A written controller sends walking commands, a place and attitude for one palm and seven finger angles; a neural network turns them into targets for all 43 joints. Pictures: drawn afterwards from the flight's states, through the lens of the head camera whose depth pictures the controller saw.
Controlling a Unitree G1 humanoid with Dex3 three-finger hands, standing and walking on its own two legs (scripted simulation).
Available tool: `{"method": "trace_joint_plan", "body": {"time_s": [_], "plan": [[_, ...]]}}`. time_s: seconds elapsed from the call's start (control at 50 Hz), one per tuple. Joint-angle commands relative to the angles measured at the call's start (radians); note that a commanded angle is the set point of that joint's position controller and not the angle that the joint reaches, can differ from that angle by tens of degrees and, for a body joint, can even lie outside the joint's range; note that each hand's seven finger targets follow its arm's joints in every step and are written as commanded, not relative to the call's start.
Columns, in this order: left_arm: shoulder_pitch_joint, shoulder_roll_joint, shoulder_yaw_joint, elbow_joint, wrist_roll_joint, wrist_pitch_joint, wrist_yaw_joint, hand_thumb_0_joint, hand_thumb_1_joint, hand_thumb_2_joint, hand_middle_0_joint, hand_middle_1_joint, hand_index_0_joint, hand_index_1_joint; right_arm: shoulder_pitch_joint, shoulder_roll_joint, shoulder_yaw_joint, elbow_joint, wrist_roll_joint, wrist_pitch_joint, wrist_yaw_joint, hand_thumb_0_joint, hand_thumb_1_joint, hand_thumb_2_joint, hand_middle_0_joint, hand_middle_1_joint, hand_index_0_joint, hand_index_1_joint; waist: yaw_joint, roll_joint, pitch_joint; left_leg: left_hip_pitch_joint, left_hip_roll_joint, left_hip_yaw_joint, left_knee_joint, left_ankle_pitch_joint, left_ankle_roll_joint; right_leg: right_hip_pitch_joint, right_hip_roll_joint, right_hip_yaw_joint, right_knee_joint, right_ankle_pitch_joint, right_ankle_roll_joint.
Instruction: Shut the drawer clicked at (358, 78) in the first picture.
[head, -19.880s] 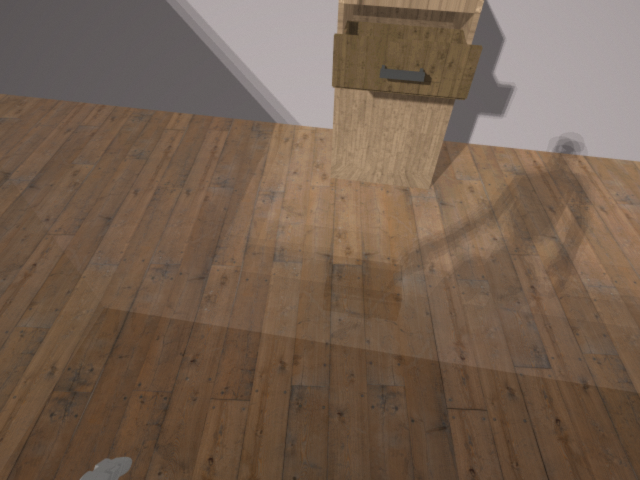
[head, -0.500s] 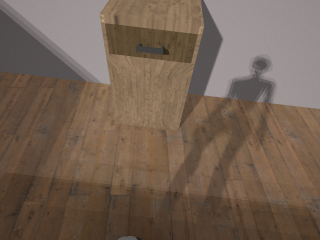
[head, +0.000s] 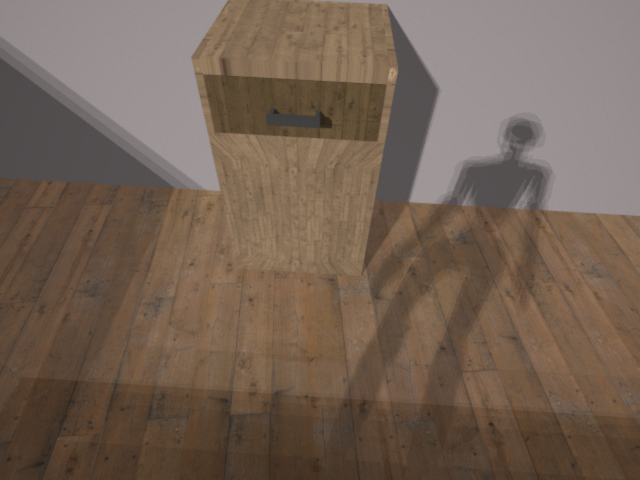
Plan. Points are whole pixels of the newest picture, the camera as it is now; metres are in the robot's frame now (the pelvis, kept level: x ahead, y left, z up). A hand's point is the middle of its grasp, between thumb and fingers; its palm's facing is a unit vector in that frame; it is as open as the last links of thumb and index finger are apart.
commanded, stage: let the arm hang, fingers relaxed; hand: left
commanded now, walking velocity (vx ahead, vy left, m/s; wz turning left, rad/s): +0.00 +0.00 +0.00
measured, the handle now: (294, 116) +0.95 +0.11 -0.06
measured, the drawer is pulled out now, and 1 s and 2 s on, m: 0.00 0.00 0.00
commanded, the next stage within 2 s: look to check the result in 0.18 s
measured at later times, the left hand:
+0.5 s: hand out of the picture +0.12 +0.22 -0.15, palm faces -0.02 -0.95 -0.32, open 7.4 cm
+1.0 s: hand out of the picture +0.10 +0.19 -0.16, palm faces -0.03 -0.96 -0.28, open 7.4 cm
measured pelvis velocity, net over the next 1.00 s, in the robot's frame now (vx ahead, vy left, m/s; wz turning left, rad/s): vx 0.04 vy -0.03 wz -0.03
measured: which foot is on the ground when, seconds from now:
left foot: down 0.00-1.00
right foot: down 0.00-1.00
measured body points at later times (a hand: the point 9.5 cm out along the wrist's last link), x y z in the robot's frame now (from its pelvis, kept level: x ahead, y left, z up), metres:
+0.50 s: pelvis +0.04 -0.02 +0.01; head +0.06 -0.03 +0.46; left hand +0.12 +0.26 -0.13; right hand +0.12 -0.30 -0.13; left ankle +0.07 +0.08 -0.73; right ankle -0.04 -0.13 -0.73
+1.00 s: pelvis +0.04 -0.03 +0.01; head +0.06 -0.03 +0.46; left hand +0.10 +0.24 -0.14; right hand +0.08 -0.31 -0.14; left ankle +0.07 +0.08 -0.73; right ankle -0.04 -0.13 -0.73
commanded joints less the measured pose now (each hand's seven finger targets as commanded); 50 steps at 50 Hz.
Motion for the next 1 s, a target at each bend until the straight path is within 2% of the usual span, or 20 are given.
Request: {"method": "trace_joint_plan", "body": {"time_s": [0.0, 0.04, 0.1, 0.14, 0.2, 0.22, 0.26, 0.38, 0.44, 0.58, 0.6, 0.68, 0.7, 0.76, 0.8, 0.88, 0.96, 0.98], "plan": [[0.026, 0.184, 0.03, -0.036, 0.005, -0.013, 0.018, 0.0, 0.9, 0.9, -0.2, -0.3, -0.2, -0.3, -0.049, -0.211, -0.03, -0.057, -0.004, -0.034, -0.014, 0.0, -0.9, -0.9, 0.2, 0.3, 0.2, 0.3, 0.039, 0.11, 0.061, -0.011, 0.189, -0.301, -0.284, -0.234, 0.029, -0.039, -0.058, 0.066, -0.088, -0.024, -0.059], [0.03, 0.177, 0.026, -0.029, 0.003, -0.02, 0.016, 0.0, 0.9, 0.9, -0.2, -0.3, -0.2, -0.3, -0.065, -0.196, -0.023, -0.055, -0.002, -0.038, -0.015, 0.0, -0.9, -0.9, 0.2, 0.3, 0.2, 0.3, 0.042, 0.077, 0.031, 0.019, 0.171, -0.253, -0.264, -0.141, 0.024, -0.004, -0.075, 0.072, -0.125, 0.025, -0.059], [0.009, 0.186, 0.025, -0.038, -0.001, -0.035, 0.016, 0.0, 0.9, 0.9, -0.2, -0.3, -0.2, -0.3, -0.058, -0.191, -0.021, -0.054, 0.003, -0.046, -0.015, 0.0, -0.9, -0.9, 0.2, 0.3, 0.2, 0.3, 0.025, 0.03, -0.078, 0.153, 0.152, -0.178, -0.182, 0.108, 0.01, 0.017, -0.096, 0.081, -0.154, 0.13, -0.059], [-0.02, 0.189, 0.024, -0.044, -0.003, -0.04, 0.018, 0.0, 0.9, 0.9, -0.2, -0.3, -0.2, -0.3, -0.06, -0.189, -0.02, -0.048, 0.004, -0.048, -0.015, 0.0, -0.9, -0.9, 0.2, 0.3, 0.2, 0.3, 0.015, 0.006, -0.114, 0.202, 0.151, -0.154, -0.151, 0.213, 0.004, 0.027, -0.108, 0.078, -0.164, 0.2, -0.055], [-0.042, 0.195, 0.025, -0.054, -0.003, -0.045, 0.023, 0.0, 0.9, 0.9, -0.2, -0.3, -0.2, -0.3, -0.073, -0.196, -0.021, -0.048, 0.008, -0.046, -0.016, 0.0, -0.9, -0.9, 0.2, 0.3, 0.2, 0.3, 0.009, -0.016, -0.131, 0.231, 0.153, -0.132, -0.121, 0.313, 0.0, 0.041, -0.113, 0.077, -0.168, 0.305, -0.051], [-0.054, 0.196, 0.023, -0.055, -0.004, -0.044, 0.025, 0.0, 0.9, 0.9, -0.2, -0.3, -0.2, -0.3, -0.079, -0.198, -0.02, -0.046, 0.007, -0.045, -0.017, 0.0, -0.9, -0.9, 0.2, 0.3, 0.2, 0.3, 0.007, -0.016, -0.116, 0.232, 0.154, -0.128, -0.119, 0.334, -0.002, 0.04, -0.117, 0.073, -0.166, 0.329, -0.051], [-0.057, 0.198, 0.023, -0.054, -0.004, -0.042, 0.026, 0.0, 0.9, 0.9, -0.2, -0.3, -0.2, -0.3, -0.088, -0.202, -0.018, -0.045, 0.007, -0.044, -0.018, 0.0, -0.9, -0.9, 0.2, 0.3, 0.2, 0.3, 0.007, -0.002, -0.116, 0.242, 0.155, -0.125, -0.118, 0.349, -0.003, 0.043, -0.116, 0.073, -0.167, 0.335, -0.048], [-0.065, 0.203, 0.02, -0.054, -0.004, -0.04, 0.028, 0.0, 0.9, 0.9, -0.2, -0.3, -0.2, -0.3, -0.117, -0.212, -0.016, -0.046, 0.007, -0.037, -0.016, 0.0, -0.9, -0.9, 0.2, 0.3, 0.2, 0.3, 0.007, -0.029, -0.1, 0.251, 0.155, -0.117, -0.119, 0.326, -0.006, 0.046, -0.119, 0.077, -0.189, 0.346, -0.043], [-0.07, 0.211, 0.021, -0.056, -0.004, -0.042, 0.03, 0.0, 0.9, 0.9, -0.2, -0.3, -0.2, -0.3, -0.122, -0.215, -0.015, -0.046, 0.007, -0.036, -0.016, 0.0, -0.9, -0.9, 0.2, 0.3, 0.2, 0.3, 0.005, -0.046, -0.101, 0.252, 0.154, -0.107, -0.115, 0.335, -0.009, 0.058, -0.122, 0.077, -0.19, 0.395, -0.04], [-0.069, 0.214, 0.018, -0.055, -0.005, -0.039, 0.028, 0.0, 0.9, 0.9, -0.2, -0.3, -0.2, -0.3, -0.131, -0.217, -0.01, -0.044, 0.007, -0.033, -0.015, 0.0, -0.9, -0.9, 0.2, 0.3, 0.2, 0.3, 0.007, -0.017, -0.082, 0.25, 0.154, -0.105, -0.126, 0.301, -0.013, 0.061, -0.12, 0.085, -0.209, 0.361, -0.04], [-0.063, 0.217, 0.02, -0.056, -0.005, -0.04, 0.029, 0.0, 0.9, 0.9, -0.2, -0.3, -0.2, -0.3, -0.131, -0.218, -0.011, -0.046, 0.008, -0.033, -0.016, 0.0, -0.9, -0.9, 0.2, 0.3, 0.2, 0.3, 0.009, -0.031, -0.09, 0.256, 0.155, -0.104, -0.119, 0.316, -0.012, 0.065, -0.119, 0.087, -0.208, 0.381, -0.038], [-0.06, 0.212, 0.018, -0.051, -0.007, -0.039, 0.029, 0.0, 0.9, 0.9, -0.2, -0.3, -0.2, -0.3, -0.129, -0.214, -0.009, -0.041, 0.007, -0.033, -0.017, 0.0, -0.9, -0.9, 0.2, 0.3, 0.2, 0.3, 0.009, -0.024, -0.077, 0.255, 0.155, -0.098, -0.126, 0.295, -0.015, 0.065, -0.121, 0.084, -0.215, 0.371, -0.038], [-0.057, 0.212, 0.019, -0.053, -0.006, -0.039, 0.03, 0.0, 0.9, 0.9, -0.2, -0.3, -0.2, -0.3, -0.125, -0.215, -0.008, -0.043, 0.008, -0.032, -0.017, 0.0, -0.9, -0.9, 0.2, 0.3, 0.2, 0.3, 0.009, -0.04, -0.076, 0.254, 0.155, -0.097, -0.124, 0.29, -0.015, 0.065, -0.118, 0.086, -0.218, 0.373, -0.037], [-0.056, 0.206, 0.016, -0.049, -0.007, -0.037, 0.028, 0.0, 0.9, 0.9, -0.2, -0.3, -0.2, -0.3, -0.122, -0.208, -0.006, -0.037, 0.008, -0.03, -0.017, 0.0, -0.9, -0.9, 0.2, 0.3, 0.2, 0.3, 0.009, -0.02, -0.05, 0.24, 0.154, -0.095, -0.135, 0.258, -0.018, 0.057, -0.118, 0.087, -0.227, 0.34, -0.037], [-0.049, 0.204, 0.016, -0.047, -0.007, -0.037, 0.028, 0.0, 0.9, 0.9, -0.2, -0.3, -0.2, -0.3, -0.12, -0.208, -0.006, -0.037, 0.008, -0.029, -0.017, 0.0, -0.9, -0.9, 0.2, 0.3, 0.2, 0.3, 0.01, -0.028, -0.047, 0.243, 0.153, -0.096, -0.134, 0.242, -0.018, 0.052, -0.116, 0.09, -0.234, 0.326, -0.036], [-0.049, 0.198, 0.014, -0.042, -0.009, -0.036, 0.026, 0.0, 0.9, 0.9, -0.2, -0.3, -0.2, -0.3, -0.111, -0.203, -0.003, -0.031, 0.007, -0.03, -0.018, 0.0, -0.9, -0.9, 0.2, 0.3, 0.2, 0.3, 0.008, -0.007, -0.041, 0.235, 0.155, -0.097, -0.145, 0.215, -0.02, 0.052, -0.115, 0.095, -0.24, 0.286, -0.04], [-0.044, 0.195, 0.013, -0.039, -0.01, -0.037, 0.027, 0.0, 0.9, 0.9, -0.2, -0.3, -0.2, -0.3, -0.101, -0.199, -0.003, -0.026, 0.007, -0.03, -0.019, 0.0, -0.9, -0.9, 0.2, 0.3, 0.2, 0.3, 0.008, -0.023, -0.041, 0.234, 0.155, -0.094, -0.143, 0.215, -0.021, 0.053, -0.114, 0.095, -0.241, 0.301, -0.039], [-0.042, 0.194, 0.012, -0.039, -0.01, -0.037, 0.026, 0.0, 0.9, 0.9, -0.2, -0.3, -0.2, -0.3, -0.1, -0.2, -0.003, -0.027, 0.007, -0.03, -0.019, 0.0, -0.9, -0.9, 0.2, 0.3, 0.2, 0.3, 0.009, -0.01, -0.043, 0.236, 0.156, -0.093, -0.144, 0.216, -0.021, 0.053, -0.114, 0.097, -0.239, 0.299, -0.04]]}}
